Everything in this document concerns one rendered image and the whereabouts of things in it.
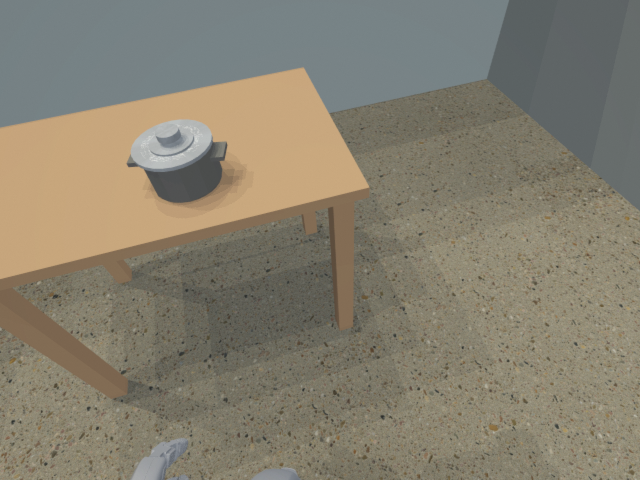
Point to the pot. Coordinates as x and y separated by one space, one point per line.
192 182

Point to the knob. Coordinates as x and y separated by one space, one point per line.
167 134

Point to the table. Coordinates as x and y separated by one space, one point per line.
69 201

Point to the lid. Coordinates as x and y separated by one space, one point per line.
195 141

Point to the left robot hand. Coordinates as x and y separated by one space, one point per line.
162 457

